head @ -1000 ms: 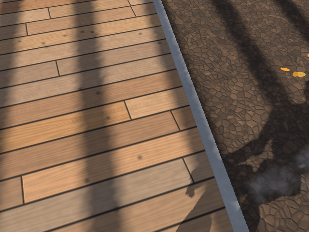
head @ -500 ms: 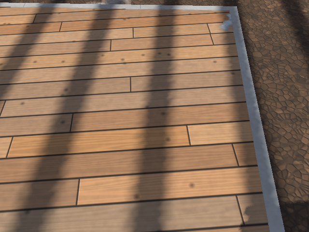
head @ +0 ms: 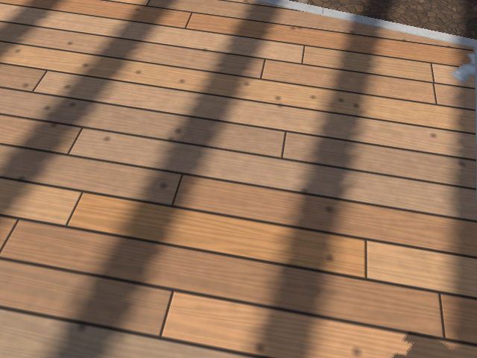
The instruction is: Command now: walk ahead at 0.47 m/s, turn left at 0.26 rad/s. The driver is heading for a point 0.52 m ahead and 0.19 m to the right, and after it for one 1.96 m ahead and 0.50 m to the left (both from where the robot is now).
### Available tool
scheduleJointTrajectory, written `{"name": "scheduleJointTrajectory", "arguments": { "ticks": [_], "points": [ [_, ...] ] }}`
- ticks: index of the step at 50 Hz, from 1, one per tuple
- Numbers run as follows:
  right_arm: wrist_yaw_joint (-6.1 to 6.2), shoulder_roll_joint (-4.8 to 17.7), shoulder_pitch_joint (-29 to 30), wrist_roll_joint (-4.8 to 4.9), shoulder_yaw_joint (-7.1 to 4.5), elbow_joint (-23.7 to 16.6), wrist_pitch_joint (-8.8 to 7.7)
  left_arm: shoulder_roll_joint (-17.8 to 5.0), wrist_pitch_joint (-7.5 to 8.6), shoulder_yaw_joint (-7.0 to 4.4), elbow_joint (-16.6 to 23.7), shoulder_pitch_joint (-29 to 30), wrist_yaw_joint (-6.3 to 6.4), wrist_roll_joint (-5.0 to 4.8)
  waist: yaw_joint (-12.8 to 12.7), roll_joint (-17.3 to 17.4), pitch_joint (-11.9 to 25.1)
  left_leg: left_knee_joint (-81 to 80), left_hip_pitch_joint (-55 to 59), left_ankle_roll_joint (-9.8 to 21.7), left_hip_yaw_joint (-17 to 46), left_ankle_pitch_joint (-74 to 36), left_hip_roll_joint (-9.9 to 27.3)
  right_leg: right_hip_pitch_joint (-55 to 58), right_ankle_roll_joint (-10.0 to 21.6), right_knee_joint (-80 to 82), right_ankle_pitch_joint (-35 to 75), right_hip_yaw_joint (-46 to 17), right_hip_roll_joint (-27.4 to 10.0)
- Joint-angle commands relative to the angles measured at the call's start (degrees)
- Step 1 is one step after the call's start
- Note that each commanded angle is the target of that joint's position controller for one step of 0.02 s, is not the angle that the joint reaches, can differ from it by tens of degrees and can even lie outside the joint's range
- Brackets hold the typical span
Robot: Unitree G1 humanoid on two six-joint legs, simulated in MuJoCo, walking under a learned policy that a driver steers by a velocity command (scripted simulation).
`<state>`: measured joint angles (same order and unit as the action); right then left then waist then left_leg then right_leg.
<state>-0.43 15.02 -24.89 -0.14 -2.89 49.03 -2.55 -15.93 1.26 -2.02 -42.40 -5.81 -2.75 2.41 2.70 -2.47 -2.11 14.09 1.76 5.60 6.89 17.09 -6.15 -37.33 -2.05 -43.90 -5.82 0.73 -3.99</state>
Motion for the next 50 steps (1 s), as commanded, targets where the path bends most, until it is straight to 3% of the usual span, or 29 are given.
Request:
{"name": "scheduleJointTrajectory", "arguments": {
  "ticks": [1, 3, 4, 5, 6, 7, 8, 9, 10, 11, 13, 15, 17, 20, 23, 27, 29, 31, 32, 33, 34, 35, 36, 37, 39, 42, 46, 50],
  "points": [
    [0.53, 8.8, -1.3, -0.15, -1.81, -1.8, -1.48, -2.9, 1.21, -0.03, 5.8, 8.5, -0.21, -0.68, 1.3, 7.8, -2.4, -3.5, -2.9, 5.7, 5.9, -31.8, 14.3, 3.8, 2.2, 8.0, 5.7, 3.1, 2.0],
    [0.70, 9.6, -0.3, -0.49, -1.78, -1.2, -1.87, -4.1, 1.29, -0.42, 5.4, 6.7, 0.16, -0.91, -0.2, 7.8, -2.4, -2.6, -1.1, 4.1, 4.6, -37.5, 15.8, 8.6, 5.1, 10.9, 4.0, 3.2, 3.0],
    [0.91, 10.1, 0.4, -0.79, -1.83, -1.0, -1.97, -5.0, 1.32, -0.85, 4.3, 3.5, 0.54, -0.98, -1.8, 7.9, -1.0, 0.7, 0.6, 3.2, 3.3, -45.9, 15.9, 12.5, 6.4, 11.5, 1.5, 3.5, 4.4],
    [1.04, 10.8, 0.8, -1.31, -1.97, -0.7, -1.87, -6.1, 1.39, -1.41, 2.5, -1.8, 1.08, -1.12, -4.1, 7.8, 1.9, 7.4, 2.3, 2.4, 1.8, -54.4, 15.5, 17.7, 7.7, 11.8, -1.6, 4.0, 6.3],
    [1.06, 11.2, 1.2, -1.64, -2.04, -0.5, -1.51, -6.8, 1.64, -1.96, -0.4, -10.3, 1.72, -1.11, -8.0, 6.3, 6.2, 18.3, 2.0, 1.6, -0.5, -58.1, 13.8, 26.3, 9.0, 14.8, -2.3, 5.1, 8.2],
    [1.09, 9.8, 0.4, -1.70, -1.52, -0.8, -1.48, -8.9, 2.03, -2.66, -2.4, -18.5, 2.41, -0.35, -11.2, 3.9, 11.0, 32.5, -5.6, 1.0, -2.2, -47.2, 11.9, 38.4, 11.2, 15.3, -5.6, -1.0, 2.6],
    [0.54, 4.0, -5.8, -0.11, -0.30, -2.5, -1.57, -15.9, 2.21, -4.40, -2.6, -22.9, 2.70, 0.84, -8.3, -9.7, 18.1, 56.5, -23.5, -2.3, -6.4, -15.6, 2.9, 52.9, 19.5, 18.2, -12.8, -30.0, -14.1],
    [0.31, 6.7, -4.6, -1.64, -0.60, -2.4, -1.93, -13.4, 1.40, -4.05, -3.5, -19.6, 1.73, -1.66, -6.8, -10.4, 17.8, 63.1, -33.7, -2.0, -3.1, 10.0, -0.8, 52.1, 22.0, 29.4, -15.6, -49.2, -16.4],
    [0.25, 7.9, 0.6, -2.20, -0.68, -3.5, -2.05, -10.6, 1.27, -3.52, -2.1, -12.7, 1.44, -2.38, -4.5, -4.5, 7.6, 64.1, -38.0, -1.5, -1.4, 5.3, 4.0, 43.9, 21.2, 29.7, -20.5, -41.1, -15.0],
    [-0.04, 8.3, 5.1, -2.31, -0.40, -4.1, -2.46, -7.3, 1.38, -2.84, -1.6, -9.8, 1.20, -2.28, -4.6, 0.8, 3.5, 60.8, -37.3, -1.4, -2.0, 1.2, 6.5, 36.7, 19.9, 30.4, -16.5, -33.5, -12.6],
    [-0.40, 6.9, 6.7, -2.81, 0.04, -5.2, -1.81, -5.6, 1.86, -2.12, -3.0, -9.7, 1.47, -1.90, -1.9, 1.2, -0.1, 53.8, -33.4, -2.4, -2.3, 0.0, 9.3, 27.9, 17.4, 32.1, -6.1, -24.9, -7.3],
    [-0.63, 5.6, 5.8, -3.07, 0.61, -5.1, -0.58, -6.3, 2.64, -2.34, -3.9, -10.8, 1.50, -2.07, -0.9, -0.2, 0.9, 50.1, -31.1, -4.0, -3.6, 0.0, 9.7, 25.3, 17.6, 32.6, 1.6, -20.8, -5.1],
    [-0.68, 4.9, 8.5, -2.99, 1.00, -6.1, -0.03, -7.3, 2.83, -2.75, -4.5, -12.3, 1.64, -2.31, -1.2, -0.1, 0.5, 45.5, -32.5, -5.8, -4.9, -1.8, 10.2, 23.8, 18.2, 33.9, 2.6, -18.5, -4.0],
    [-0.70, 4.3, 17.1, -2.70, 1.49, -9.1, 0.07, -7.8, 2.58, -3.12, -5.3, -15.4, 1.84, -2.54, -3.5, 0.1, -1.7, 35.7, -36.1, -8.0, -6.0, -9.2, 10.9, 24.1, 17.4, 35.4, 2.2, -17.7, -2.6],
    [-0.91, 3.8, 23.0, -2.21, 1.88, -10.9, -0.08, -8.1, 2.41, -3.57, -5.9, -18.5, 1.96, -2.54, -6.0, -0.4, -0.8, 27.8, -36.2, -8.9, -6.2, -15.4, 9.8, 27.4, 15.4, 33.3, 4.8, -17.5, -1.5],
    [-0.91, 4.1, 28.5, -1.54, 2.07, -13.2, -0.69, -8.4, 1.96, -3.84, -6.1, -21.3, 2.48, -1.75, -8.0, -1.1, -0.1, 21.9, -34.9, -8.6, -6.2, -14.8, 7.5, 32.2, 14.5, 28.2, 12.9, -19.6, -2.1],
    [-0.74, 5.1, 27.0, -1.38, 1.81, -13.3, -1.19, -9.2, 1.81, -4.13, -5.3, -19.8, 2.94, -1.42, -6.5, -1.9, 0.6, 18.1, -30.2, -7.5, -5.3, -11.6, 6.6, 32.7, 13.0, 25.2, 15.3, -21.6, -2.9],
    [-0.30, 6.3, 19.1, -1.58, 1.15, -10.6, -1.84, -9.5, 2.14, -4.07, -5.1, -18.1, 3.09, -1.40, -3.2, -2.1, 3.2, 13.9, -19.6, -5.2, -7.1, -9.3, 5.1, 32.6, 11.3, 20.3, 20.7, -20.4, -3.2],
    [0.31, 7.8, 12.7, -2.02, 0.39, -8.4, -2.52, -8.4, 2.53, -3.67, -5.7, -18.7, 2.81, -1.65, -0.4, 0.5, 6.4, 10.6, -11.0, -3.3, -6.9, -9.7, 5.7, 31.9, 10.0, 11.4, 23.4, -17.1, -0.3],
    [1.17, 11.3, 4.1, -3.08, -0.53, -7.5, -3.04, -5.8, 3.02, -2.79, -4.5, -18.7, 2.49, -1.98, 3.2, 5.0, 13.4, 9.2, 0.2, 0.2, 3.8, -0.9, 15.7, 26.6, 8.4, -2.7, 14.3, -13.1, 2.6],
    [1.43, 17.1, 0.2, -3.74, -2.12, -6.3, -2.27, -1.7, 3.08, -2.03, -3.5, -24.7, 2.30, -3.31, 0.9, 17.3, 17.7, 4.4, 12.9, 7.2, 29.6, 5.5, 28.2, 9.4, 5.9, -18.5, -16.0, -6.2, 11.9],
    [0.80, 14.6, 1.2, -1.97, -2.23, -5.2, -1.44, -5.3, 2.70, -2.37, -4.4, -25.0, 2.54, -1.56, -0.1, 14.8, 14.3, 0.8, 10.4, 9.8, 39.6, 9.4, 28.9, 1.4, 6.5, -24.7, -23.7, -7.4, 10.3],
    [0.27, 9.9, 6.0, -1.18, -1.35, -6.1, -1.26, -6.1, 2.49, -2.48, -4.1, -20.1, 2.30, -0.63, -1.3, 7.8, 6.6, 1.0, 4.3, 9.2, 31.1, 9.5, 26.1, -0.6, 6.6, -26.2, -18.4, -7.4, 6.6],
    [-0.18, 7.2, 8.5, -1.04, -0.73, -6.2, -1.44, -5.6, 2.74, -2.15, -2.9, -15.0, 1.86, -0.17, -1.2, 4.6, 3.3, 0.4, -1.0, 8.2, 23.7, 2.5, 22.6, 0.0, 6.3, -23.6, -14.5, -6.1, 4.5],
    [-0.24, 5.6, 8.8, -0.84, -0.16, -5.0, -1.89, -4.9, 2.24, -1.88, -1.6, -12.0, 1.36, 0.72, -2.9, 7.5, 1.7, -0.5, -5.8, 6.3, 15.5, -11.7, 17.3, 2.8, 4.8, -18.3, -12.5, -4.3, 2.0],
    [-0.24, 6.8, 4.9, -0.08, -0.76, -2.6, -2.50, -3.5, 1.46, -1.07, -0.9, -10.9, 0.91, 0.81, -3.6, 7.9, 3.4, -0.7, -6.8, 7.9, 12.2, -23.7, 15.5, 4.6, 2.4, -14.3, -12.4, -2.3, 2.0],
    [0.22, 7.6, 1.8, 0.06, -1.46, -0.9, -1.82, -2.4, 1.26, 0.17, 2.8, -0.4, 0.77, 0.40, -1.7, 7.6, 0.0, -3.7, -10.3, 8.0, 10.6, -18.5, 13.9, 3.2, 0.1, -2.8, -5.8, -0.6, 1.3],
    [0.05, 8.5, -1.6, -0.32, -2.15, 0.1, -1.52, -2.4, 1.59, 0.80, 5.2, 6.7, 0.95, -0.63, 0.7, 7.4, 0.3, -1.5, -10.0, 6.7, 10.8, -21.2, 13.5, 7.0, -0.2, 5.8, 0.1, -0.3, 2.9]
  ]
}}
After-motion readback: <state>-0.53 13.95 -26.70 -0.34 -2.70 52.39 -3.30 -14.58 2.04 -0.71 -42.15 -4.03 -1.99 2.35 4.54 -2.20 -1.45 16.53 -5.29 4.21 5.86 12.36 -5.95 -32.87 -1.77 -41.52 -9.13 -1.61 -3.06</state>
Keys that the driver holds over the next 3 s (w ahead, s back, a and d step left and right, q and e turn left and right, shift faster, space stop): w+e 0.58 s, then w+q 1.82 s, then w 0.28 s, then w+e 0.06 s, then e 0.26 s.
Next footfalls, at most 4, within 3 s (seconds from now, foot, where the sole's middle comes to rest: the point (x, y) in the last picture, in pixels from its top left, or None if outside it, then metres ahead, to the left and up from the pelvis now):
0.14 right None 0.27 -0.10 -0.78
0.66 left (213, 320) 0.56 0.04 -0.78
1.14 right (289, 256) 0.76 -0.19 -0.78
1.66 left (212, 192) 1.01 0.04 -0.78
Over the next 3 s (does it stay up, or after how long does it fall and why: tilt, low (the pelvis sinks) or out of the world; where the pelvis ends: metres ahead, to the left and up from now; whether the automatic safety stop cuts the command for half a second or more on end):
stays up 1.45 0.29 0.01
